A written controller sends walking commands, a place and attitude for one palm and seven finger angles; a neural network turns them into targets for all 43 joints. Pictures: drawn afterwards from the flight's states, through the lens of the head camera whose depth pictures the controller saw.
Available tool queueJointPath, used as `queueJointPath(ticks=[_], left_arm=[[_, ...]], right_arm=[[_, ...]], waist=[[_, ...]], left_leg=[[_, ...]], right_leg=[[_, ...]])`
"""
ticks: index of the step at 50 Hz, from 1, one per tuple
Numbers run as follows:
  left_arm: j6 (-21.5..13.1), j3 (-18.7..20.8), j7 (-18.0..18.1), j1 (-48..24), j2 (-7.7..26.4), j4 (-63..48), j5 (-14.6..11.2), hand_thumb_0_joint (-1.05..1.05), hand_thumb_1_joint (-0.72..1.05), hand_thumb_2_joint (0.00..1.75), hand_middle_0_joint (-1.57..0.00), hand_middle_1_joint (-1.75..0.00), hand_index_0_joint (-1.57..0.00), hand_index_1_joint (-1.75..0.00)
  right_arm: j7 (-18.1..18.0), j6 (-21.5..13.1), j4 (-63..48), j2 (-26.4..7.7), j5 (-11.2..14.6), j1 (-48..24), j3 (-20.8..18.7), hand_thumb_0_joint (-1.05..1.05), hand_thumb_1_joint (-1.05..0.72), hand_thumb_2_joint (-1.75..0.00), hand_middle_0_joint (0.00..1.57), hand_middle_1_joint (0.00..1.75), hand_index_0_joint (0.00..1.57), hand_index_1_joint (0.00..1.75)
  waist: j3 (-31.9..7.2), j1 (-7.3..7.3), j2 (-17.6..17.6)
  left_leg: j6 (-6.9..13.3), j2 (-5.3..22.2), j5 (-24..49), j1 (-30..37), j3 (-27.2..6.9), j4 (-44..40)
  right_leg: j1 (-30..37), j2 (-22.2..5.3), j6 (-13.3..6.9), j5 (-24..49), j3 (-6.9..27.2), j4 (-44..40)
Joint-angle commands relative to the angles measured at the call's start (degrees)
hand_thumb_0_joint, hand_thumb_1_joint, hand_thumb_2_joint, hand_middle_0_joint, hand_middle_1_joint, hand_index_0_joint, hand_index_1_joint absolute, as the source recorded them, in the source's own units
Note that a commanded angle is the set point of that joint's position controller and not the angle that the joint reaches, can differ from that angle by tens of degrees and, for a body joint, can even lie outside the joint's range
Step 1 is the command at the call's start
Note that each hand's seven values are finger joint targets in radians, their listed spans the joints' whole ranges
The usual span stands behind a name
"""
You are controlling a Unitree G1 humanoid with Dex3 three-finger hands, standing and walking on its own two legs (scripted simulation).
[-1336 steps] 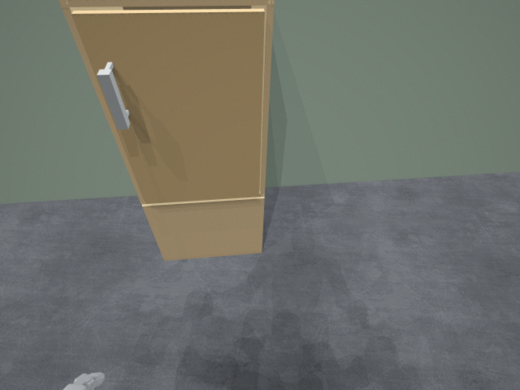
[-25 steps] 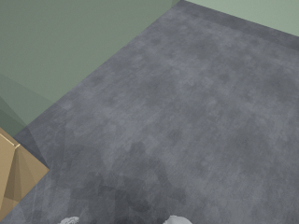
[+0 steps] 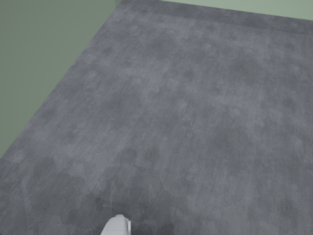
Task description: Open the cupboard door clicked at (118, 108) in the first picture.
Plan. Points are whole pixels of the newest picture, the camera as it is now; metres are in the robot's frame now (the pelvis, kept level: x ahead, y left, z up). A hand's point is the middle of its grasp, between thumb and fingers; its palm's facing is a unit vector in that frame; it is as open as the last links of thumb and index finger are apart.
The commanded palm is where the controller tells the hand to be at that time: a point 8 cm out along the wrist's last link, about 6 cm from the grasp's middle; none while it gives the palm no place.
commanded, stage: walk to a spot facing it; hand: left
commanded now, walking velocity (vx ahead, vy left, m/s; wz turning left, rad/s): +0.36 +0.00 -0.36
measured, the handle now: out of the picture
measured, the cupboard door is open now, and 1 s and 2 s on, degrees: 42 42 42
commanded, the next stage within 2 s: turn to face it in 0.72 s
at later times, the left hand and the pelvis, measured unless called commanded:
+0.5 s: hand (112, 149) +0.39 +0.18 -0.16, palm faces -0.26 -0.95 -0.18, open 7.4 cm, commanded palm none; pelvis +0.24 +0.01 +0.00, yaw -15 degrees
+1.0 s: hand (151, 118) +0.54 +0.04 -0.17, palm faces -0.31 -0.93 -0.20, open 7.2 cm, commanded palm none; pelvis +0.45 -0.12 +0.00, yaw -20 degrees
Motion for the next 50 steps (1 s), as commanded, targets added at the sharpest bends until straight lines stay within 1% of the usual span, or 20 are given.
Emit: queueJointPath(ticks=[1, 4, 6, 7, 9, 10, 13, 17, 26, 29, 30, 31, 32, 33, 34, 35, 37, 39, 44, 50], left_arm=[[-1.77, 3.08, 0.16, 3.14, 10.66, -1.57, 0.15, 0.0, 0.9, 0.9, -0.2, -0.3, -0.2, -0.3], [-1.67, 3.28, 0.2, 3.46, 10.99, -0.54, 0.21, 0.0, 0.9, 0.9, -0.2, -0.3, -0.2, -0.3], [-1.45, 3.35, 0.25, 2.3, 10.36, -0.72, -0.21, 0.0, 0.9, 0.9, -0.2, -0.3, -0.2, -0.3], [-1.49, 3.05, 0.19, 1.01, 9.09, -1.08, -0.33, 0.0, 0.9, 0.9, -0.2, -0.3, -0.2, -0.3], [-1.62, 1.52, -0.44, 4.04, 4.07, -2.95, -0.85, 0.0, 0.9, 0.9, -0.2, -0.3, -0.2, -0.3], [-1.74, 1.94, -0.36, 0.62, 5.18, -3.88, -0.36, 0.0, 0.9, 0.9, -0.2, -0.3, -0.2, -0.3], [-0.83, 2.25, -1.48, -2.76, 3.8, -2.86, 0.53, 0.0, 0.9, 0.9, -0.2, -0.3, -0.2, -0.3], [1.21, 1.28, -2.3, -1.24, 1.32, -2.63, 0.64, 0.0, 0.9, 0.9, -0.2, -0.3, -0.2, -0.3], [1.42, 0.68, -2.88, -13.94, 1.64, -6.28, 0.48, 0.0, 0.9, 0.9, -0.2, -0.3, -0.2, -0.3], [0.95, 1.21, -2.45, -7.48, 4.0, -4.79, 0.44, 0.0, 0.9, 0.9, -0.2, -0.3, -0.2, -0.3], [0.53, 1.93, -2.21, 0.77, 5.27, -2.36, 0.53, 0.0, 0.9, 0.9, -0.2, -0.3, -0.2, -0.3], [-0.18, 3.21, -1.6, 11.17, 9.81, 0.75, 0.83, 0.0, 0.9, 0.9, -0.2, -0.3, -0.2, -0.3], [-0.7, 5.19, -0.57, 17.67, 17.44, 1.82, 0.58, 0.0, 0.9, 0.9, -0.2, -0.3, -0.2, -0.3], [-0.23, 5.21, 0.18, 15.55, 19.19, 1.64, -1.16, 0.0, 0.9, 0.9, -0.2, -0.3, -0.2, -0.3], [0.31, 4.45, 0.67, 9.35, 16.34, 0.13, -1.41, 0.0, 0.9, 0.9, -0.2, -0.3, -0.2, -0.3], [0.06, 3.19, 0.87, 4.47, 12.74, -1.36, -1.14, 0.0, 0.9, 0.9, -0.2, -0.3, -0.2, -0.3], [-1.03, 1.53, 0.97, -0.17, 8.34, -2.2, -0.89, 0.0, 0.9, 0.9, -0.2, -0.3, -0.2, -0.3], [-2.02, 1.24, 1.1, 0.02, 7.53, -1.12, -0.4, 0.0, 0.9, 0.9, -0.2, -0.3, -0.2, -0.3], [-3.24, 0.55, 1.27, 3.8, 4.12, 2.34, -0.6, 0.0, 0.9, 0.9, -0.2, -0.3, -0.2, -0.3], [-2.49, -0.14, 2.07, 5.47, 4.94, 4.48, -0.47, 0.0, 0.9, 0.9, -0.2, -0.3, -0.2, -0.3]], right_arm=[[0.52, -2.1, -4.89, -2.75, -0.04, -2.23, -1.18, 0.0, -0.9, -0.9, 0.2, 0.3, 0.2, 0.3], [0.51, -3.15, -6.0, -2.78, 0.19, -4.71, -1.21, 0.0, -0.9, -0.9, 0.2, 0.3, 0.2, 0.3], [-0.07, -3.94, -4.26, -4.13, -0.05, -0.04, -1.43, 0.0, -0.9, -0.9, 0.2, 0.3, 0.2, 0.3], [-0.75, -4.41, -1.85, -6.8, -0.19, 7.16, -2.06, 0.0, -0.9, -0.9, 0.2, 0.3, 0.2, 0.3], [-1.86, -4.52, 0.3, -16.6, -1.54, 20.45, -3.99, 0.0, -0.9, -0.9, 0.2, 0.3, 0.2, 0.3], [-2.07, -3.91, -0.31, -14.97, -1.48, 18.02, -3.46, 0.0, -0.9, -0.9, 0.2, 0.3, 0.2, 0.3], [-2.02, -4.99, -1.94, -6.58, -1.24, 9.22, -1.2, 0.0, -0.9, -0.9, 0.2, 0.3, 0.2, 0.3], [-2.19, -5.88, 0.21, -5.43, -0.56, 10.39, -0.76, 0.0, -0.9, -0.9, 0.2, 0.3, 0.2, 0.3], [-1.59, -4.66, 3.47, -6.23, -1.31, 15.92, -0.66, 0.0, -0.9, -0.9, 0.2, 0.3, 0.2, 0.3], [-1.53, -4.18, 3.91, -8.4, -1.2, 15.24, -0.82, 0.0, -0.9, -0.9, 0.2, 0.3, 0.2, 0.3], [-1.59, -4.15, 3.27, -9.08, -0.85, 12.92, -0.73, 0.0, -0.9, -0.9, 0.2, 0.3, 0.2, 0.3], [-1.01, -4.3, 2.21, -8.25, 0.02, 11.02, -0.44, 0.0, -0.9, -0.9, 0.2, 0.3, 0.2, 0.3], [-0.89, -4.33, -0.03, -3.94, 1.19, 12.75, 0.24, 0.0, -0.9, -0.9, 0.2, 0.3, 0.2, 0.3], [-0.95, -4.01, -1.24, -5.65, 1.31, 8.17, -0.15, 0.0, -0.9, -0.9, 0.2, 0.3, 0.2, 0.3], [-0.92, -3.57, -1.09, -5.85, 1.21, 6.57, -0.83, 0.0, -0.9, -0.9, 0.2, 0.3, 0.2, 0.3], [-1.05, -3.55, -0.65, -4.36, 0.86, 5.26, -0.72, 0.0, -0.9, -0.9, 0.2, 0.3, 0.2, 0.3], [-1.13, -2.27, 1.56, -3.15, 0.04, 7.64, -0.41, 0.0, -0.9, -0.9, 0.2, 0.3, 0.2, 0.3], [-0.84, -1.55, 3.33, -1.1, -0.15, 11.64, -0.18, 0.0, -0.9, -0.9, 0.2, 0.3, 0.2, 0.3], [-0.72, -1.18, 3.86, 1.41, 0.35, 8.34, 0.24, 0.0, -0.9, -0.9, 0.2, 0.3, 0.2, 0.3], [-0.48, -1.45, 2.5, 0.6, 0.81, -0.36, 0.78, 0.0, -0.9, -0.9, 0.2, 0.3, 0.2, 0.3]], waist=[[-4.13, 1.24, -5.7], [-3.62, 1.7, -6.68], [-4.61, -1.02, -4.67], [-7.29, -4.52, 0.05], [-18.33, -7.82, 22.04], [-13.65, -7.16, 14.76], [-1.98, -1.97, 7.94], [-4.86, 0.36, 8.61], [0.71, -1.99, 7.73], [-2.53, 1.78, 6.78], [-6.01, 6.17, 6.23], [-12.57, 11.02, -0.07], [-20.1, 11.89, -17.22], [-18.41, 10.54, -14.5], [-10.0, 7.57, -5.99], [-6.07, 5.15, -5.29], [-3.83, 0.8, -5.42], [-6.83, -1.5, -4.79], [-9.19, -1.17, -4.13], [-4.02, 0.65, -6.27]], left_leg=[[0.31, -1.79, 4.46, -0.34, 0.36, -10.17], [1.04, -3.41, 4.43, 4.98, 0.86, -19.28], [1.76, -5.35, 8.26, 15.85, 2.53, -26.88], [2.84, -3.79, 8.32, 27.24, 0.67, -30.48], [13.27, 21.62, 2.8, 45.41, -31.58, -39.91], [15.88, 23.33, 2.75, 40.67, -33.36, -41.91], [11.45, 16.67, 8.84, 23.54, -17.08, -44.66], [9.4, 11.64, 23.02, 26.36, -1.22, -44.32], [8.89, 12.8, 26.46, 28.95, 8.22, -44.21], [7.9, 13.07, 44.87, 29.4, 10.9, -32.86], [6.47, 11.29, 47.66, 25.69, 12.41, -23.04], [4.17, 7.76, 39.31, 15.2, 14.23, -7.61], [0.71, -4.01, -11.39, -4.76, 12.31, 15.0], [2.16, -2.63, -15.04, -10.26, 0.93, 23.52], [2.62, 0.71, -8.48, -10.02, -1.58, 23.33], [2.29, 2.27, -3.79, -8.17, -2.48, 20.54], [1.7, 3.32, 0.09, -0.44, -2.78, 12.61], [1.41, 1.94, 1.26, 2.49, -1.61, 6.09], [1.06, -0.34, 6.55, 0.93, -0.52, -3.93], [2.76, -3.65, 5.97, 1.73, 1.69, -16.26]], right_leg=[[3.79, -13.14, -8.36, 10.19, 12.93, -11.18], [4.09, -13.31, -7.35, 11.89, 13.84, -8.84], [0.13, -10.98, -5.52, 13.5, 12.01, -4.11], [-4.94, -8.35, -3.75, 15.43, 9.91, 5.22], [-23.85, 2.34, 0.93, -17.77, 1.43, 40.86], [-28.03, -1.44, 0.35, -16.19, 5.21, 48.96], [-28.18, -7.03, 1.84, -3.13, 4.69, 51.72], [-27.05, -7.26, 3.12, 1.93, 1.88, 42.98], [-21.95, -5.92, 1.06, 6.21, -4.41, 15.93], [-9.76, -1.86, -1.78, 1.03, -7.48, 12.4], [1.41, -0.51, -2.93, 3.22, -7.68, 9.55], [18.94, -4.8, -5.4, 2.85, -1.35, 6.89], [32.5, -23.7, -12.67, 4.32, 31.51, -1.58], [28.28, -26.35, -13.21, 3.61, 37.37, -9.02], [18.86, -25.36, -12.88, -2.66, 31.8, -11.55], [9.02, -22.61, -10.58, -0.09, 26.22, -12.33], [-1.79, -18.07, -7.8, 9.8, 15.08, -13.47], [-0.89, -14.98, -7.26, 19.01, 9.49, -12.08], [6.39, -13.18, -6.35, 36.42, 4.1, -10.01], [11.86, -16.05, -4.56, 48.8, -0.43, -5.61]])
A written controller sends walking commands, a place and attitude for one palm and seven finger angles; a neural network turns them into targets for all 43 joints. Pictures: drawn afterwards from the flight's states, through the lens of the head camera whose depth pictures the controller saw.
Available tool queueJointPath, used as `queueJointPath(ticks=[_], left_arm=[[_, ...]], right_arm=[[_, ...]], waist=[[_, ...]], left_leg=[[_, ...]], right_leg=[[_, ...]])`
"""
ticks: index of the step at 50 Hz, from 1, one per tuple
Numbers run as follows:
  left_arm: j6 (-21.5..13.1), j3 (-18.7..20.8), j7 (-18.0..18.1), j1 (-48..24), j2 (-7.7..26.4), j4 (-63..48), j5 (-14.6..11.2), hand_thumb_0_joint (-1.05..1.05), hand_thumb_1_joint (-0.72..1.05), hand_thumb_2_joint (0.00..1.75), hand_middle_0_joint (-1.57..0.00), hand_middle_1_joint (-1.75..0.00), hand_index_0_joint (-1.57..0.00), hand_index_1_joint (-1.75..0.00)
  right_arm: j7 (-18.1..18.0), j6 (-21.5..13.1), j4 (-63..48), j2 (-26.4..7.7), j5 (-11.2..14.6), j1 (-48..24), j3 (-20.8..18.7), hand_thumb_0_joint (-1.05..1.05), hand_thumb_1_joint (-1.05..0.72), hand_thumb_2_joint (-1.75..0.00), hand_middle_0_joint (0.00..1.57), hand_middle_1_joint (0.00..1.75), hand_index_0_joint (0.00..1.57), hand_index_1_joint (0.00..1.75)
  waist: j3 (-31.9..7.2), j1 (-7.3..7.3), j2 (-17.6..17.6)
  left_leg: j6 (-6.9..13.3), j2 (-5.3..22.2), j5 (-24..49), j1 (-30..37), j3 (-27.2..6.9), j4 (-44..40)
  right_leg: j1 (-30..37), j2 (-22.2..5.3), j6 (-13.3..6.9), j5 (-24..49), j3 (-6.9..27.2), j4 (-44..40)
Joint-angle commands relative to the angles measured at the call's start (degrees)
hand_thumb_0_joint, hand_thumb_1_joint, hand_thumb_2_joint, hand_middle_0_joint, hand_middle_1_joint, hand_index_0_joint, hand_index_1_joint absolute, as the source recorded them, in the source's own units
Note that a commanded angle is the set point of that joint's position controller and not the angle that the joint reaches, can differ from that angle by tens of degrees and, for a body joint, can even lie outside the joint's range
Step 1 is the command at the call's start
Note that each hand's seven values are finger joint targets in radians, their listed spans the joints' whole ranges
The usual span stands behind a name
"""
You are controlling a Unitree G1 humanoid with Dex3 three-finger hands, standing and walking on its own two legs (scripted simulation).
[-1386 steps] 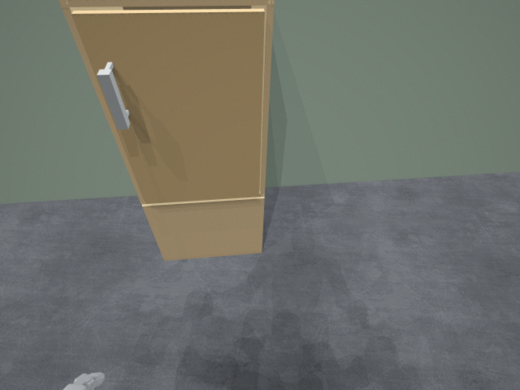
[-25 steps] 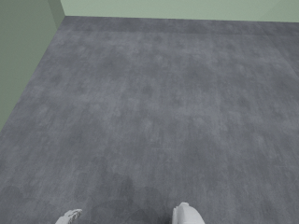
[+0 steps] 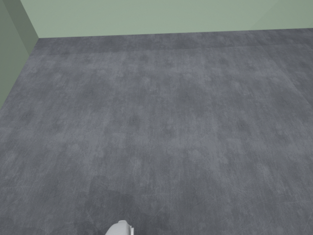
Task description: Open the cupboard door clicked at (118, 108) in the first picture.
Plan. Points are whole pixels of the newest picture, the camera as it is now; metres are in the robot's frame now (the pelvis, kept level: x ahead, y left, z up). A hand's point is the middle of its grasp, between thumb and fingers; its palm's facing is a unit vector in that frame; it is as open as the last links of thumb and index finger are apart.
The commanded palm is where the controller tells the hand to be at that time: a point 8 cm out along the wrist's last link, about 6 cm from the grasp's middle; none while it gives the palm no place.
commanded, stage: turn to face it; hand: left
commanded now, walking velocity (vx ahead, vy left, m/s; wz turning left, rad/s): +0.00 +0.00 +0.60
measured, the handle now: out of the picture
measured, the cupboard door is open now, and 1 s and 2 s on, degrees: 42 42 42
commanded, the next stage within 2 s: none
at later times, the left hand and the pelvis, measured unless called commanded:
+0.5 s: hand (88, 220) +0.18 +0.21 -0.16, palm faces +0.27 -0.93 -0.25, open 7.4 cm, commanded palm none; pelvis +0.12 -0.02 +0.00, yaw +16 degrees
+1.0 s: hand out of the picture +0.04 +0.15 -0.20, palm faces +0.61 -0.76 -0.24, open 7.3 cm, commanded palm none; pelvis +0.14 -0.04 -0.02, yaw +37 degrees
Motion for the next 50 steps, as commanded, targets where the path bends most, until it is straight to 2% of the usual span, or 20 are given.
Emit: queueJointPath(ticks=[1, 4, 5, 6, 7, 10, 13, 22, 26, 27, 28, 29, 30, 33, 42, 46, 47, 48, 49, 50], left_arm=[[-0.19, 1.43, 0.67, 3.09, 6.74, -1.38, 0.27, 0.0, 0.9, 0.9, -0.2, -0.3, -0.2, -0.3], [0.66, 1.66, 0.97, 3.06, 7.82, -1.46, 0.07, 0.0, 0.9, 0.9, -0.2, -0.3, -0.2, -0.3], [0.97, 1.87, 1.09, 4.2, 7.51, -2.48, -0.23, 0.0, 0.9, 0.9, -0.2, -0.3, -0.2, -0.3], [1.17, 1.68, 1.13, 6.13, 5.11, -4.16, -1.32, 0.0, 0.9, 0.9, -0.2, -0.3, -0.2, -0.3], [1.62, 1.44, 1.46, 3.07, 6.22, -5.85, -0.86, 0.0, 0.9, 0.9, -0.2, -0.3, -0.2, -0.3], [3.28, 2.5, 0.84, -3.76, 5.42, -7.74, 0.26, 0.0, 0.9, 0.9, -0.2, -0.3, -0.2, -0.3], [4.55, 2.78, 0.39, -1.19, 4.19, -7.32, 0.43, 0.0, 0.9, 0.9, -0.2, -0.3, -0.2, -0.3], [4.96, 2.8, 0.18, -7.84, 5.17, -11.76, 0.48, 0.0, 0.9, 0.9, -0.2, -0.3, -0.2, -0.3], [3.68, 3.26, 0.52, -2.03, 7.41, -10.95, 0.04, 0.0, 0.9, 0.9, -0.2, -0.3, -0.2, -0.3], [3.03, 4.02, 1.05, 0.46, 11.72, -10.51, 0.6, 0.0, 0.9, 0.9, -0.2, -0.3, -0.2, -0.3], [2.88, 5.03, 1.45, 1.44, 16.95, -10.67, 1.27, 0.0, 0.9, 0.9, -0.2, -0.3, -0.2, -0.3], [3.19, 4.59, 1.62, 1.27, 17.18, -11.21, 0.85, 0.0, 0.9, 0.9, -0.2, -0.3, -0.2, -0.3], [3.45, 3.93, 1.58, -2.08, 15.25, -12.11, 0.91, 0.0, 0.9, 0.9, -0.2, -0.3, -0.2, -0.3], [3.38, 2.33, 1.32, -6.19, 10.27, -12.96, 0.44, 0.0, 0.9, 0.9, -0.2, -0.3, -0.2, -0.3], [3.03, 3.66, 1.18, 1.07, 13.84, -10.94, 1.24, 0.0, 0.9, 0.9, -0.2, -0.3, -0.2, -0.3], [3.39, 4.08, 0.6, -0.84, 14.38, -11.22, 0.69, 0.0, 0.9, 0.9, -0.2, -0.3, -0.2, -0.3], [3.61, 3.94, 0.35, -1.46, 12.97, -11.93, 0.37, 0.0, 0.9, 0.9, -0.2, -0.3, -0.2, -0.3], [3.99, 2.89, -0.11, -2.73, 8.78, -14.21, -0.11, 0.0, 0.9, 0.9, -0.2, -0.3, -0.2, -0.3], [4.9, 2.29, 0.39, -7.05, 9.14, -16.02, 0.49, 0.0, 0.9, 0.9, -0.2, -0.3, -0.2, -0.3], [5.08, 2.63, 0.44, -7.2, 9.45, -16.93, 0.57, 0.0, 0.9, 0.9, -0.2, -0.3, -0.2, -0.3]], right_arm=[[0.15, -0.4, -1.37, -3.09, -0.21, 1.58, -0.57, 0.0, -0.9, -0.9, 0.2, 0.3, 0.2, 0.3], [0.09, -0.1, 0.19, -5.48, -0.86, 7.07, -1.1, 0.0, -0.9, -0.9, 0.2, 0.3, 0.2, 0.3], [-0.08, -0.39, 0.43, -8.62, -1.56, 11.62, -1.75, 0.0, -0.9, -0.9, 0.2, 0.3, 0.2, 0.3], [-0.58, -0.58, 0.28, -13.35, -1.79, 15.1, -2.58, 0.0, -0.9, -0.9, 0.2, 0.3, 0.2, 0.3], [-1.24, 0.12, 0.91, -13.98, -1.04, 16.17, -2.58, 0.0, -0.9, -0.9, 0.2, 0.3, 0.2, 0.3], [-2.07, -0.05, -1.97, -11.14, -1.08, 8.73, -2.49, 0.0, -0.9, -0.9, 0.2, 0.3, 0.2, 0.3], [-2.04, -0.5, -3.22, -11.17, -1.01, 5.41, -2.66, 0.0, -0.9, -0.9, 0.2, 0.3, 0.2, 0.3], [-0.85, 1.19, -4.51, -13.48, -1.4, 5.66, -5.01, 0.0, -0.9, -0.9, 0.2, 0.3, 0.2, 0.3], [-0.66, 1.76, -6.17, -13.58, -0.65, 2.16, -5.6, 0.0, -0.9, -0.9, 0.2, 0.3, 0.2, 0.3], [-0.27, 1.7, -6.96, -10.68, -0.02, 2.18, -5.25, 0.0, -0.9, -0.9, 0.2, 0.3, 0.2, 0.3], [-0.1, 1.57, -8.52, -6.92, 0.03, 2.04, -4.64, 0.0, -0.9, -0.9, 0.2, 0.3, 0.2, 0.3], [0.0, 2.0, -8.82, -9.62, -0.41, 1.13, -5.24, 0.0, -0.9, -0.9, 0.2, 0.3, 0.2, 0.3], [0.49, 2.37, -8.98, -8.48, -0.68, 2.27, -4.85, 0.0, -0.9, -0.9, 0.2, 0.3, 0.2, 0.3], [1.29, 4.03, -6.69, -8.13, -0.78, 1.86, -4.58, 0.0, -0.9, -0.9, 0.2, 0.3, 0.2, 0.3], [2.01, 3.19, -9.45, -6.63, -0.15, -5.39, -2.86, 0.0, -0.9, -0.9, 0.2, 0.3, 0.2, 0.3], [1.75, 2.74, -9.03, -9.2, -0.39, -0.36, -3.4, 0.0, -0.9, -0.9, 0.2, 0.3, 0.2, 0.3], [1.55, 2.25, -8.05, -12.55, -0.69, 3.57, -4.39, 0.0, -0.9, -0.9, 0.2, 0.3, 0.2, 0.3], [1.09, 1.9, -7.76, -19.57, -1.15, 7.64, -6.2, 0.0, -0.9, -0.9, 0.2, 0.3, 0.2, 0.3], [0.58, 2.43, -6.65, -21.11, -0.69, 10.66, -6.34, 0.0, -0.9, -0.9, 0.2, 0.3, 0.2, 0.3], [0.32, 2.4, -7.24, -20.59, -1.04, 8.6, -6.02, 0.0, -0.9, -0.9, 0.2, 0.3, 0.2, 0.3]], waist=[[-0.82, 0.16, -6.5], [-2.45, -2.79, -3.82], [-6.99, -4.19, 2.91], [-12.35, -4.18, 16.78], [-13.28, -4.51, 13.03], [-3.93, -1.29, 5.88], [-5.98, 1.03, 5.27], [-5.29, -0.82, 11.18], [-7.14, 2.42, 8.92], [-8.18, 3.54, -1.06], [-8.16, 4.24, -18.29], [-7.09, 4.3, -15.52], [-4.2, 1.89, -11.08], [-1.18, -0.77, -13.88], [-4.12, 3.06, -11.87], [-5.68, -0.51, -9.71], [-8.75, -2.83, -1.36], [-10.52, -5.29, 17.54], [-10.67, -6.17, 14.52], [-8.58, -4.7, 10.19]], left_leg=[[1.69, -2.61, -1.64, 2.93, 2.63, -6.17], [3.69, -4.4, 9.4, 13.77, 2.84, -13.64], [7.47, 1.7, 27.95, 22.98, -4.62, -16.05], [16.83, 15.94, 56.39, 34.77, -23.86, -16.0], [20.72, 19.32, 58.0, 32.79, -27.62, -19.77], [16.52, 14.52, 32.34, 19.33, -23.76, -25.29], [13.2, 9.43, 28.05, 18.01, -16.71, -25.75], [11.9, 6.02, 15.51, 16.51, -20.64, -25.16], [7.94, 2.39, 14.83, 9.96, -20.72, -18.32], [4.58, -1.65, 1.86, 0.89, -16.6, -11.61], [-0.01, -9.84, -21.32, -6.95, -4.49, 3.24], [0.54, -6.57, -25.47, -4.8, -6.35, 15.95], [0.82, -5.3, -21.85, -4.87, -6.35, 21.39], [-1.11, -2.86, -12.14, -4.5, -3.55, 26.66], [-0.61, -3.89, -13.85, 3.4, 3.44, -1.2], [1.27, -4.88, -2.83, 17.44, 4.21, -15.6], [3.5, 0.03, 7.32, 27.64, -1.42, -20.52], [12.34, 17.17, 27.9, 35.55, -25.38, -23.46], [16.61, 20.15, 35.87, 34.02, -25.64, -22.98], [17.52, 20.05, 26.1, 29.0, -22.74, -24.11]], right_leg=[[5.58, -18.53, -1.79, 52.01, 3.35, 3.14], [2.54, -17.34, 1.72, 51.3, 0.11, 15.63], [-3.41, -14.06, 4.67, 38.24, -2.21, 26.56], [-18.34, -6.43, 7.95, -3.98, -2.69, 42.7], [-20.06, -4.44, 7.41, -22.92, 4.65, 51.1], [-25.84, -8.15, 8.5, -13.43, 8.49, 52.5], [-23.5, -7.46, 9.31, -7.76, 7.96, 46.94], [-19.52, -4.42, 9.87, -8.11, 5.22, 27.18], [-3.36, -3.64, 9.06, 3.3, 4.97, 6.24], [6.18, -13.11, 7.06, 4.7, 13.38, -0.56], [8.17, -29.63, 0.59, 12.66, 28.13, -3.62], [0.06, -34.43, -3.74, 17.57, 28.06, -2.97], [-3.63, -31.04, -4.51, 16.34, 21.81, -1.84], [-6.79, -21.64, -0.11, 21.7, 9.04, -0.24], [3.45, -24.31, -0.9, 37.49, 2.48, 6.48], [-4.1, -23.65, 2.9, 30.53, -1.69, 14.31], [-11.75, -21.45, 5.86, 21.47, -4.24, 23.39], [-28.4, -11.98, 10.67, -17.44, -5.3, 38.2], [-31.03, -10.78, 9.98, -22.79, 2.56, 45.74], [-30.58, -11.5, 9.41, -20.06, 5.18, 48.61]])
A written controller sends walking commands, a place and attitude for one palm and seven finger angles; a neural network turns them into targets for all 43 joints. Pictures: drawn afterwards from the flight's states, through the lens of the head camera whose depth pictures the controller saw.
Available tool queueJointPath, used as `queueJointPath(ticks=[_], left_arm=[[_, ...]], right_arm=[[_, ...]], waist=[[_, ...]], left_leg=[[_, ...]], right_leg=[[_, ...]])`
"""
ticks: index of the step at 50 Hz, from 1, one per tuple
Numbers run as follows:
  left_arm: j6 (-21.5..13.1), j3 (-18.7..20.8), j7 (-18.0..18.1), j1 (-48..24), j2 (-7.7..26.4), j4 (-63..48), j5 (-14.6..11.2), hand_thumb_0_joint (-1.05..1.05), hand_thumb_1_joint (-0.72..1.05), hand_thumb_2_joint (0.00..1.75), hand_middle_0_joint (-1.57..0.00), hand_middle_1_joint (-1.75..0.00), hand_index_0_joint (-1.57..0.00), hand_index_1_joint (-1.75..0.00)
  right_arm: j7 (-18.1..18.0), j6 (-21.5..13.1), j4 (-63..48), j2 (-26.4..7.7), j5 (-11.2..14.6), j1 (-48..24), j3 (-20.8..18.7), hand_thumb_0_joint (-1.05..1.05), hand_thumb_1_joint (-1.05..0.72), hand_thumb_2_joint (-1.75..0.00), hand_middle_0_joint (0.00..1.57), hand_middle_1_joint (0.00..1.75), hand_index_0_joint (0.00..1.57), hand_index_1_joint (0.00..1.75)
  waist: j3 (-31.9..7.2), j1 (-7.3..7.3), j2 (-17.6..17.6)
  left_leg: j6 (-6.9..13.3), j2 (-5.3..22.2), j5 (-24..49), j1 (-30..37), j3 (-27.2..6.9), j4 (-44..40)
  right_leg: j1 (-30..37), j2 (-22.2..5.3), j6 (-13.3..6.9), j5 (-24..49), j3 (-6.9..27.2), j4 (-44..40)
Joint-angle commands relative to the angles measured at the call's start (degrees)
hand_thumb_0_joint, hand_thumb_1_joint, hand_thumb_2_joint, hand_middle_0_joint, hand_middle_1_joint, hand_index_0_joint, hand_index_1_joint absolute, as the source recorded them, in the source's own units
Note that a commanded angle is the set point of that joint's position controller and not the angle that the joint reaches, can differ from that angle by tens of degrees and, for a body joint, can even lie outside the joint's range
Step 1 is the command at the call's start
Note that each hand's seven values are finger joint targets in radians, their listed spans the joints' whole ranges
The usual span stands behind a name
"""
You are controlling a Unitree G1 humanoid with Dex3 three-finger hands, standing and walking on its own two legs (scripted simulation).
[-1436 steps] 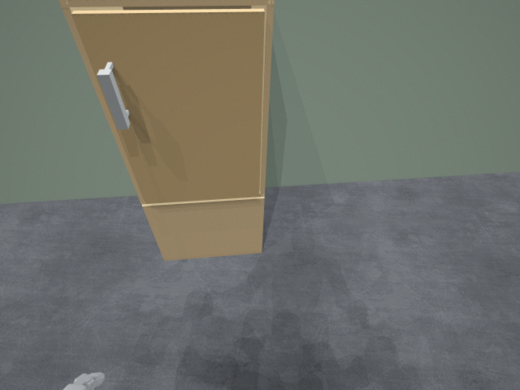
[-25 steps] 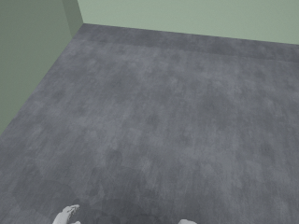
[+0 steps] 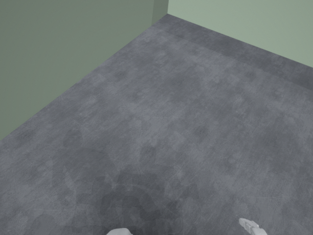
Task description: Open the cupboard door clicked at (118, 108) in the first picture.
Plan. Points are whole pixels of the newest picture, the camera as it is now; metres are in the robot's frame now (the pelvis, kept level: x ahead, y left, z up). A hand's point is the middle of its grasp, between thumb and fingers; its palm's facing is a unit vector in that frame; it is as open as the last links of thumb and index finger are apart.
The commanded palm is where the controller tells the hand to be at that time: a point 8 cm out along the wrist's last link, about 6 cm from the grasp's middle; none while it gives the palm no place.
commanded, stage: turn to face it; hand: left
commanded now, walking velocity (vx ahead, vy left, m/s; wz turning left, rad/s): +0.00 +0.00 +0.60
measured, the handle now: out of the picture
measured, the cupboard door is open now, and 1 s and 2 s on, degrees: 42 42 42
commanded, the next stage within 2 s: none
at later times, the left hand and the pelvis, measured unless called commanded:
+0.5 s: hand out of the picture +0.06 +0.15 -0.13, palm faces +0.26 -0.92 -0.29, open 7.4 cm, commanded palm none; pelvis +0.01 -0.06 +0.02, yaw +17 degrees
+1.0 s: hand out of the picture -0.07 +0.17 -0.16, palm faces +0.59 -0.77 -0.26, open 7.4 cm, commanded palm none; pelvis +0.00 -0.05 +0.01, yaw +35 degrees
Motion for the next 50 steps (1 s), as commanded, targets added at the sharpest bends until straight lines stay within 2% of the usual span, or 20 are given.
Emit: queueJointPath(ticks=[1, 5, 12, 17, 18, 19, 20, 21, 23, 25, 31, 35, 38, 39, 40, 41, 42, 43, 45, 50], left_arm=[[-0.46, 1.85, 0.36, -7.59, 4.76, -8.11, 0.5, 0.0, 0.9, 0.9, -0.2, -0.3, -0.2, -0.3], [0.01, 2.21, -0.48, -3.58, 5.01, -4.88, 0.56, 0.0, 0.9, 0.9, -0.2, -0.3, -0.2, -0.3], [-0.05, 1.73, -0.12, -6.5, 4.03, -6.76, 0.19, 0.0, 0.9, 0.9, -0.2, -0.3, -0.2, -0.3], [-1.04, 1.98, 0.17, -0.73, 4.28, -5.76, -0.28, 0.0, 0.9, 0.9, -0.2, -0.3, -0.2, -0.3], [-1.67, 2.57, 0.59, 1.81, 6.58, -5.32, -0.08, 0.0, 0.9, 0.9, -0.2, -0.3, -0.2, -0.3], [-2.31, 3.76, 1.17, 3.51, 12.33, -5.34, 0.93, 0.0, 0.9, 0.9, -0.2, -0.3, -0.2, -0.3], [-2.02, 3.53, 1.38, 2.0, 13.79, -6.1, 0.76, 0.0, 0.9, 0.9, -0.2, -0.3, -0.2, -0.3], [-1.93, 2.68, 1.39, -1.48, 11.22, -6.83, 0.43, 0.0, 0.9, 0.9, -0.2, -0.3, -0.2, -0.3], [-2.38, 1.46, 1.33, -6.38, 6.09, -7.59, -0.02, 0.0, 0.9, 0.9, -0.2, -0.3, -0.2, -0.3], [-2.65, 1.21, 1.35, -5.1, 4.93, -7.45, -0.02, 0.0, 0.9, 0.9, -0.2, -0.3, -0.2, -0.3], [-2.83, 2.17, 1.43, 2.93, 7.36, -4.6, 0.37, 0.0, 0.9, 0.9, -0.2, -0.3, -0.2, -0.3], [-2.46, 3.03, 1.21, 1.86, 8.83, -4.46, 0.91, 0.0, 0.9, 0.9, -0.2, -0.3, -0.2, -0.3], [-2.17, 3.21, 0.69, 0.26, 9.54, -4.42, 0.51, 0.0, 0.9, 0.9, -0.2, -0.3, -0.2, -0.3], [-2.06, 3.2, 0.53, -0.88, 8.99, -4.52, 0.28, 0.0, 0.9, 0.9, -0.2, -0.3, -0.2, -0.3], [-1.71, 2.95, 0.23, -1.12, 6.91, -5.87, -0.13, 0.0, 0.9, 0.9, -0.2, -0.3, -0.2, -0.3], [-1.34, 1.56, -0.02, -4.29, 3.22, -8.63, -0.42, 0.0, 0.9, 0.9, -0.2, -0.3, -0.2, -0.3], [-0.51, 1.62, 0.39, -7.24, 4.99, -9.48, 0.15, 0.0, 0.9, 0.9, -0.2, -0.3, -0.2, -0.3], [-0.29, 1.91, 0.44, -7.33, 5.18, -9.19, 0.34, 0.0, 0.9, 0.9, -0.2, -0.3, -0.2, -0.3], [0.0, 2.28, -0.01, -7.16, 4.85, -6.86, 0.45, 0.0, 0.9, 0.9, -0.2, -0.3, -0.2, -0.3], [0.27, 2.23, -0.49, -4.14, 4.49, -5.6, 0.42, 0.0, 0.9, 0.9, -0.2, -0.3, -0.2, -0.3]], right_arm=[[-1.86, -1.13, -1.12, -13.35, -0.61, 10.2, -3.62, 0.0, -0.9, -0.9, 0.2, 0.3, 0.2, 0.3], [-2.37, -1.8, -2.59, -10.32, -0.35, 4.18, -2.46, 0.0, -0.9, -0.9, 0.2, 0.3, 0.2, 0.3], [-1.85, -1.24, -1.66, -10.84, -0.83, 5.89, -3.04, 0.0, -0.9, -0.9, 0.2, 0.3, 0.2, 0.3], [-1.71, -0.54, -2.62, -10.31, -0.43, 2.73, -3.54, 0.0, -0.9, -0.9, 0.2, 0.3, 0.2, 0.3], [-1.57, -0.51, -3.17, -8.18, 0.09, 2.34, -3.31, 0.0, -0.9, -0.9, 0.2, 0.3, 0.2, 0.3], [-1.24, -0.59, -4.2, -4.08, 0.6, 2.95, -2.85, 0.0, -0.9, -0.9, 0.2, 0.3, 0.2, 0.3], [-1.09, -0.5, -4.67, -5.07, 0.12, 1.84, -2.98, 0.0, -0.9, -0.9, 0.2, 0.3, 0.2, 0.3], [-0.65, -0.14, -3.96, -5.91, -0.29, 2.54, -3.01, 0.0, -0.9, -0.9, 0.2, 0.3, 0.2, 0.3], [-0.35, 0.92, -0.52, -4.99, -0.55, 5.08, -3.16, 0.0, -0.9, -0.9, 0.2, 0.3, 0.2, 0.3], [-0.01, 0.96, -0.4, -3.34, -0.24, 5.02, -2.4, 0.0, -0.9, -0.9, 0.2, 0.3, 0.2, 0.3], [0.08, 0.82, -1.29, -1.63, 0.15, -0.73, -1.15, 0.0, -0.9, -0.9, 0.2, 0.3, 0.2, 0.3], [0.22, 0.42, -2.13, -1.63, 0.33, -1.31, -0.93, 0.0, -0.9, -0.9, 0.2, 0.3, 0.2, 0.3], [0.05, 0.1, -1.83, -2.95, 0.15, 1.72, -1.14, 0.0, -0.9, -0.9, 0.2, 0.3, 0.2, 0.3], [0.06, -0.24, -1.32, -4.3, -0.02, 4.57, -1.61, 0.0, -0.9, -0.9, 0.2, 0.3, 0.2, 0.3], [-0.28, -0.81, -0.63, -9.25, -0.47, 8.85, -2.86, 0.0, -0.9, -0.9, 0.2, 0.3, 0.2, 0.3], [-0.89, -0.86, -0.07, -15.17, -0.66, 12.98, -4.31, 0.0, -0.9, -0.9, 0.2, 0.3, 0.2, 0.3], [-1.37, -0.48, 1.11, -15.5, -0.48, 14.65, -4.2, 0.0, -0.9, -0.9, 0.2, 0.3, 0.2, 0.3], [-1.55, -0.79, 0.12, -14.04, -0.65, 11.98, -3.68, 0.0, -0.9, -0.9, 0.2, 0.3, 0.2, 0.3], [-2.31, -1.18, -1.92, -11.07, -0.67, 5.34, -3.0, 0.0, -0.9, -0.9, 0.2, 0.3, 0.2, 0.3], [-2.25, -1.66, -1.98, -10.18, -0.5, 4.11, -2.45, 0.0, -0.9, -0.9, 0.2, 0.3, 0.2, 0.3]], waist=[[-11.84, -5.64, 16.58], [-8.97, -1.6, 10.84], [-7.57, -2.5, 11.72], [-9.41, 0.3, 12.84], [-10.28, 1.89, 6.65], [-10.68, 2.75, -11.03], [-8.64, 2.58, -14.64], [-6.15, 0.63, -8.86], [-4.91, -2.76, -8.42], [-6.42, -2.43, -8.16], [-7.88, 1.37, -6.0], [-7.12, 1.4, -8.27], [-8.0, -0.8, -6.79], [-9.35, -2.77, -3.74], [-12.81, -5.2, 8.28], [-13.22, -7.6, 23.19], [-14.06, -7.63, 15.27], [-12.65, -6.2, 12.67], [-7.87, -3.57, 14.83], [-7.6, -1.33, 11.1]], left_leg=[[11.32, 19.83, 25.38, 15.03, -24.66, -15.47], [7.19, 13.23, 18.46, 10.47, -18.26, -17.4], [8.55, 12.12, 10.38, 7.06, -23.05, -17.86], [5.7, 8.44, 11.28, -0.76, -23.99, -12.2], [3.13, 5.32, 6.24, -7.25, -22.35, -7.01], [-1.86, -3.08, -9.19, -17.51, -11.96, 6.21], [-2.89, -3.64, -19.25, -17.23, -8.38, 21.81], [-2.41, -1.14, -16.07, -16.06, -10.33, 29.84], [-4.16, 0.86, -8.44, -15.93, -8.61, 35.74], [-5.13, 1.1, -6.7, -15.78, -6.14, 32.79], [-5.37, 1.08, -9.23, -12.17, -1.47, 16.49], [-3.97, 1.0, -10.09, -6.03, 0.44, 7.11], [-2.79, 0.02, -3.02, 2.59, 1.67, -1.84], [-1.97, 0.67, 2.58, 9.27, 0.22, -8.47], [2.21, 9.56, 13.9, 19.05, -11.59, -12.71], [11.11, 23.67, 37.38, 23.53, -30.99, -15.07], [14.36, 25.39, 38.71, 22.08, -28.76, -13.65], [13.14, 22.44, 24.74, 17.37, -25.45, -15.72], [9.53, 16.49, 17.36, 9.68, -22.58, -17.38], [7.87, 11.98, 13.43, 8.31, -19.63, -18.56]], right_leg=[[-17.83, 2.01, 1.26, -3.74, 11.42, 21.59], [-15.51, 3.57, 1.93, 6.88, 12.58, 20.77], [-9.52, 6.11, 1.73, 3.95, 11.83, 4.64], [6.89, 9.48, 0.39, 11.01, 9.88, -15.8], [15.47, 5.45, -0.52, 13.4, 13.84, -25.23], [21.39, -9.99, -5.44, 11.83, 30.03, -32.89], [12.88, -19.71, -10.71, 16.0, 35.55, -34.1], [7.27, -17.07, -11.84, 15.41, 29.68, -33.03], [7.05, -9.24, -8.83, 25.87, 19.86, -29.74], [11.66, -7.04, -8.03, 39.5, 12.69, -26.75], [19.74, -9.92, -9.0, 52.03, 8.92, -22.97], [16.13, -12.07, -9.58, 47.5, 8.13, -21.47], [11.19, -11.56, -7.07, 41.22, 5.2, -17.4], [6.96, -10.49, -4.98, 37.53, 3.32, -11.7], [-2.89, -5.62, -1.34, 23.4, 0.08, -0.18], [-16.73, 2.43, 2.25, -10.58, 1.67, 13.6], [-17.69, 2.24, 1.03, -10.61, 9.61, 19.3], [-16.64, 1.8, 0.57, -6.31, 10.91, 20.59], [-16.19, 2.13, 1.22, 1.36, 12.36, 21.15], [-12.47, 4.12, 1.69, 6.06, 12.16, 14.22]])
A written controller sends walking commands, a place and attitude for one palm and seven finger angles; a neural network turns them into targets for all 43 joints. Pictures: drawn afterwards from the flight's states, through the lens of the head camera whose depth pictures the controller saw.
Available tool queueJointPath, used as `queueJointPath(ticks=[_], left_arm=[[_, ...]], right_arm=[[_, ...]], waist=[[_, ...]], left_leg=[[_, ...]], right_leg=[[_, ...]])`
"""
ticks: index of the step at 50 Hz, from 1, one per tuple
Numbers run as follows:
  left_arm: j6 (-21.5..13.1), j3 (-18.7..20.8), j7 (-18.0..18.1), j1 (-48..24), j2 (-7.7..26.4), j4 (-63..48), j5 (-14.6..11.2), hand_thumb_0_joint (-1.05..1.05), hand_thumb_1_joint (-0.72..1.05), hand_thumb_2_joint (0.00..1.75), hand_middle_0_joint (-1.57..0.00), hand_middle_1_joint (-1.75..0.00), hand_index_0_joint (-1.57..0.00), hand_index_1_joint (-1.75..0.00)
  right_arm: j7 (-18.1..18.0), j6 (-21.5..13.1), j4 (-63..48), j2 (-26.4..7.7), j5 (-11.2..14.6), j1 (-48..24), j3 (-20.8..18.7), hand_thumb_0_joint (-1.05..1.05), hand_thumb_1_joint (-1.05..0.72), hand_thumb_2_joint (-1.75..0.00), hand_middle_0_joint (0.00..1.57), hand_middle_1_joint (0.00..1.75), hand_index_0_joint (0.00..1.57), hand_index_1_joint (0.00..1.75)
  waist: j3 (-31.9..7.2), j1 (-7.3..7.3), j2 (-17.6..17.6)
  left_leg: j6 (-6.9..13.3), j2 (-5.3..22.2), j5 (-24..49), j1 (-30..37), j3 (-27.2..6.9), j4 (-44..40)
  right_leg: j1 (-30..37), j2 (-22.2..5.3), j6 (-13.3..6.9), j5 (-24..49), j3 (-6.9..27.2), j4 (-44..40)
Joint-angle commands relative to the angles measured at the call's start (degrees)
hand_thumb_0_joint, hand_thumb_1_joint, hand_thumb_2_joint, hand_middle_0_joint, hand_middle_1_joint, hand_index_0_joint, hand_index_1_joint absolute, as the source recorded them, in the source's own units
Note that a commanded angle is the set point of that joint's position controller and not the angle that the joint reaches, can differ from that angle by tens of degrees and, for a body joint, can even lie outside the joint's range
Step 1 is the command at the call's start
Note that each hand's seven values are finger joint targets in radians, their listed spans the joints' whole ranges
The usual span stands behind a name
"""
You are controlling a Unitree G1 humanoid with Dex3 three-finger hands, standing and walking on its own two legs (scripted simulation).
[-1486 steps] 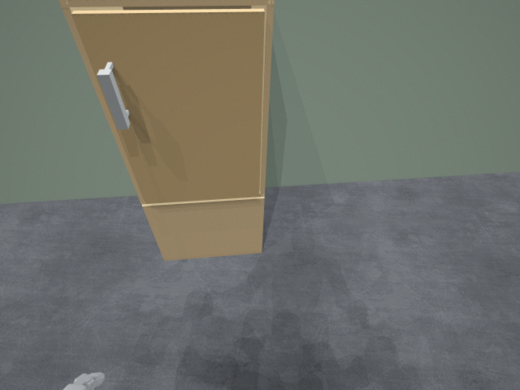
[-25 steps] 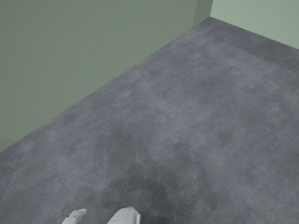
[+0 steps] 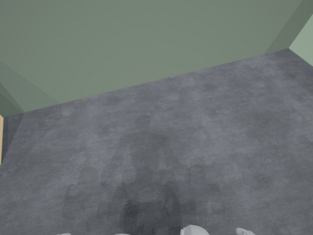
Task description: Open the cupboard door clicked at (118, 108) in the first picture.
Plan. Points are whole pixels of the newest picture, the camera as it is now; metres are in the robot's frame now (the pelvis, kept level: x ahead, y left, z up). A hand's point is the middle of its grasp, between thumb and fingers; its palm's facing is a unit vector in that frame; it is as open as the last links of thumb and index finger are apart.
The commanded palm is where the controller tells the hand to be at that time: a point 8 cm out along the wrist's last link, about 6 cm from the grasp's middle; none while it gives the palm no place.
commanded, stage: turn to face it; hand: left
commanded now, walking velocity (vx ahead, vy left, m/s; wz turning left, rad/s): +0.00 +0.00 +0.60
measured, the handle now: out of the picture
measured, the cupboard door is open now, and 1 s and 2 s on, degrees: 42 42 42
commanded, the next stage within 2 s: take the last steps up to it in 1.90 s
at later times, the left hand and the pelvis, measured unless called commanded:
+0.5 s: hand out of the picture +0.03 +0.14 -0.15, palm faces +0.31 -0.92 -0.25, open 7.3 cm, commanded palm none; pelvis +0.01 -0.06 +0.01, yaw +19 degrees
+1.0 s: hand out of the picture -0.01 +0.20 -0.15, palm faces +0.57 -0.78 -0.26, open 7.4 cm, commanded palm none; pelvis +0.02 -0.04 +0.00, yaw +36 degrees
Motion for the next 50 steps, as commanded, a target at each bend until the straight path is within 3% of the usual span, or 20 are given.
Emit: queueJointPath(ticks=[1, 7, 10, 11, 12, 13, 14, 17, 26, 28, 30, 31, 32, 33, 34, 36, 39, 43, 47, 50], left_arm=[[-1.59, 0.89, -0.18, -1.26, 3.31, -5.07, 0.06, 0.0, 0.9, 0.9, -0.2, -0.3, -0.2, -0.3], [-2.28, 0.37, 0.18, -2.97, 2.41, -6.82, -0.38, 0.0, 0.9, 0.9, -0.2, -0.3, -0.2, -0.3], [-3.22, 0.97, 0.6, 3.39, 3.67, -5.42, -0.67, 0.0, 0.9, 0.9, -0.2, -0.3, -0.2, -0.3], [-3.86, 1.78, 1.05, 5.62, 7.2, -4.98, -0.1, 0.0, 0.9, 0.9, -0.2, -0.3, -0.2, -0.3], [-4.12, 2.67, 1.44, 6.05, 11.92, -4.96, 0.58, 0.0, 0.9, 0.9, -0.2, -0.3, -0.2, -0.3], [-4.06, 2.01, 1.67, 5.09, 11.45, -5.43, 0.22, 0.0, 0.9, 0.9, -0.2, -0.3, -0.2, -0.3], [-4.05, 1.59, 2.0, 1.26, 8.28, -6.22, 0.09, 0.0, 0.9, 0.9, -0.2, -0.3, -0.2, -0.3], [-4.16, 0.21, 1.52, -1.71, 4.54, -6.72, -0.3, 0.0, 0.9, 0.9, -0.2, -0.3, -0.2, -0.3], [-4.26, 1.85, 1.31, 6.31, 7.89, -3.88, 0.51, 0.0, 0.9, 0.9, -0.2, -0.3, -0.2, -0.3], [-4.17, 1.93, 1.09, 5.82, 8.47, -3.61, 0.46, 0.0, 0.9, 0.9, -0.2, -0.3, -0.2, -0.3], [-4.07, 2.05, 0.75, 3.87, 8.59, -3.95, -0.13, 0.0, 0.9, 0.9, -0.2, -0.3, -0.2, -0.3], [-3.84, 1.85, 0.49, 3.05, 7.15, -4.98, -0.49, 0.0, 0.9, 0.9, -0.2, -0.3, -0.2, -0.3], [-3.55, 0.63, -0.01, 1.22, 2.69, -7.37, -0.95, 0.0, 0.9, 0.9, -0.2, -0.3, -0.2, -0.3], [-2.56, 0.32, 0.55, -2.6, 3.29, -8.77, -0.34, 0.0, 0.9, 0.9, -0.2, -0.3, -0.2, -0.3], [-2.15, 0.33, 0.77, -4.04, 3.93, -8.96, -0.21, 0.0, 0.9, 0.9, -0.2, -0.3, -0.2, -0.3], [-1.88, 0.91, 0.49, -3.66, 3.49, -6.64, -0.06, 0.0, 0.9, 0.9, -0.2, -0.3, -0.2, -0.3], [-1.56, 1.01, -0.22, -0.29, 3.57, -4.85, 0.17, 0.0, 0.9, 0.9, -0.2, -0.3, -0.2, -0.3], [-1.6, 0.83, -0.08, -1.67, 3.0, -5.58, 0.02, 0.0, 0.9, 0.9, -0.2, -0.3, -0.2, -0.3], [-1.94, 0.52, 0.08, -3.81, 2.52, -7.07, -0.18, 0.0, 0.9, 0.9, -0.2, -0.3, -0.2, -0.3], [-2.46, 0.55, 0.31, -0.96, 2.64, -6.74, -0.52, 0.0, 0.9, 0.9, -0.2, -0.3, -0.2, -0.3]], right_arm=[[-0.74, -1.11, -2.68, -11.8, -0.18, 2.58, -3.58, 0.0, -0.9, -0.9, 0.2, 0.3, 0.2, 0.3], [-0.49, -0.49, -2.4, -12.23, -0.54, 3.56, -4.4, 0.0, -0.9, -0.9, 0.2, 0.3, 0.2, 0.3], [-0.45, -0.19, -3.52, -11.07, 0.18, 0.24, -4.52, 0.0, -0.9, -0.9, 0.2, 0.3, 0.2, 0.3], [-0.16, -0.21, -4.07, -8.26, 0.75, 0.34, -4.23, 0.0, -0.9, -0.9, 0.2, 0.3, 0.2, 0.3], [0.03, -0.36, -5.28, -4.91, 0.83, 0.31, -3.63, 0.0, -0.9, -0.9, 0.2, 0.3, 0.2, 0.3], [0.25, -0.14, -4.96, -7.8, 0.34, -0.1, -4.04, 0.0, -0.9, -0.9, 0.2, 0.3, 0.2, 0.3], [0.47, 0.3, -4.44, -7.34, 0.25, 1.01, -4.35, 0.0, -0.9, -0.9, 0.2, 0.3, 0.2, 0.3], [1.28, 1.51, -1.97, -5.59, 0.1, 1.29, -3.6, 0.0, -0.9, -0.9, 0.2, 0.3, 0.2, 0.3], [1.84, 0.74, -3.4, -3.01, 0.58, -4.96, -1.93, 0.0, -0.9, -0.9, 0.2, 0.3, 0.2, 0.3], [1.68, 0.45, -3.36, -3.51, 0.61, -3.65, -1.93, 0.0, -0.9, -0.9, 0.2, 0.3, 0.2, 0.3], [1.49, 0.05, -2.36, -5.56, 0.31, 1.16, -2.5, 0.0, -0.9, -0.9, 0.2, 0.3, 0.2, 0.3], [1.25, -0.42, -1.47, -9.32, -0.01, 5.45, -3.54, 0.0, -0.9, -0.9, 0.2, 0.3, 0.2, 0.3], [0.73, -0.76, -1.04, -16.13, -0.39, 9.9, -5.32, 0.0, -0.9, -0.9, 0.2, 0.3, 0.2, 0.3], [0.15, -0.21, 0.43, -17.47, 0.06, 12.81, -5.42, 0.0, -0.9, -0.9, 0.2, 0.3, 0.2, 0.3], [-0.11, -0.31, -0.18, -16.03, -0.05, 10.91, -4.85, 0.0, -0.9, -0.9, 0.2, 0.3, 0.2, 0.3], [-1.03, -0.74, -2.08, -12.97, -0.27, 4.51, -4.13, 0.0, -0.9, -0.9, 0.2, 0.3, 0.2, 0.3], [-1.02, -1.27, -2.88, -11.39, -0.14, 1.4, -3.28, 0.0, -0.9, -0.9, 0.2, 0.3, 0.2, 0.3], [-0.76, -1.19, -2.35, -11.89, -0.24, 2.96, -3.56, 0.0, -0.9, -0.9, 0.2, 0.3, 0.2, 0.3], [-0.51, -0.73, -2.18, -12.36, -0.54, 3.5, -4.17, 0.0, -0.9, -0.9, 0.2, 0.3, 0.2, 0.3], [-0.46, -0.31, -2.76, -12.17, -0.44, 1.88, -4.55, 0.0, -0.9, -0.9, 0.2, 0.3, 0.2, 0.3]], waist=[[-6.86, -1.99, 8.46], [-7.94, -2.76, 12.45], [-9.77, 0.8, 10.84], [-10.81, 1.9, 1.28], [-9.19, 2.51, -15.76], [-8.15, 2.01, -12.72], [-6.24, -0.19, -8.16], [-3.72, -2.16, -9.68], [-6.12, 1.84, -9.49], [-6.64, 0.76, -9.76], [-8.74, -2.52, -7.47], [-11.85, -5.02, 1.36], [-13.65, -7.54, 20.07], [-14.62, -8.2, 16.17], [-11.95, -7.08, 11.64], [-8.07, -4.47, 13.41], [-7.11, -1.73, 10.26], [-7.29, -2.23, 8.51], [-7.45, -2.85, 11.23], [-8.32, -1.57, 13.64]], left_leg=[[6.69, 13.42, 11.3, 6.29, -15.86, -12.85], [6.79, 12.29, 15.79, 4.89, -20.21, -9.45], [3.47, 8.74, 14.03, -3.21, -19.79, -3.59], [0.0, 3.99, 3.36, -11.35, -15.39, 3.12], [-4.71, -4.36, -16.78, -20.46, -3.55, 17.85], [-4.17, -1.05, -21.22, -18.68, -5.05, 30.91], [-3.98, 0.63, -17.57, -18.1, -6.23, 35.92], [-6.08, 2.37, -10.07, -18.21, -2.04, 39.85], [-5.47, 1.61, -11.2, -9.92, 5.54, 13.37], [-4.66, 0.97, -8.93, -6.18, 6.47, 8.19], [-3.51, 0.35, 0.37, 4.3, 6.52, -1.43], [-0.72, 6.16, 11.73, 14.99, -0.55, -5.18], [8.42, 23.14, 34.71, 23.12, -24.1, -7.45], [12.66, 25.96, 41.67, 21.13, -24.8, -7.21], [11.95, 24.37, 32.23, 17.06, -21.7, -8.39], [8.86, 18.26, 21.54, 9.41, -18.74, -10.72], [6.43, 13.98, 15.01, 6.7, -14.81, -12.35], [7.33, 13.66, 12.38, 6.67, -17.22, -12.54], [7.29, 12.76, 12.7, 5.48, -19.69, -10.91], [6.32, 11.22, 16.14, 1.83, -21.33, -7.99]], right_leg=[[-2.24, 0.9, 0.69, 1.58, 1.83, -4.26], [5.54, 4.43, -0.02, -0.92, 0.51, -19.87], [20.52, 4.72, -0.67, 9.63, 0.39, -37.45], [29.04, -3.53, -2.72, 9.18, 7.93, -45.37], [31.12, -19.14, -9.41, 14.58, 23.32, -48.85], [23.23, -23.43, -13.36, 19.98, 22.46, -48.18], [19.95, -20.83, -13.82, 20.1, 16.91, -47.58], [19.93, -12.24, -10.25, 33.13, 3.74, -43.84], [27.56, -14.67, -9.94, 46.21, -2.72, -37.48], [26.33, -14.99, -9.07, 46.62, -3.74, -35.1], [20.9, -13.77, -6.04, 42.37, -7.16, -27.66], [11.78, -11.35, -3.13, 31.43, -9.38, -17.9], [-5.14, -2.15, 1.21, -10.45, -9.66, -3.24], [-6.82, -1.2, 0.13, -15.74, -1.43, 3.11], [-6.79, -2.35, -0.3, -12.35, 0.58, 4.69], [-6.04, -1.96, 0.14, -4.44, 2.69, 5.36], [-3.57, -0.63, 0.39, 1.59, 2.38, 2.68], [-2.04, 0.89, 0.73, 0.95, 2.08, -4.99], [2.18, 2.83, 0.51, -0.81, 1.31, -14.5], [10.35, 5.16, -0.18, 1.07, 0.44, -24.23]])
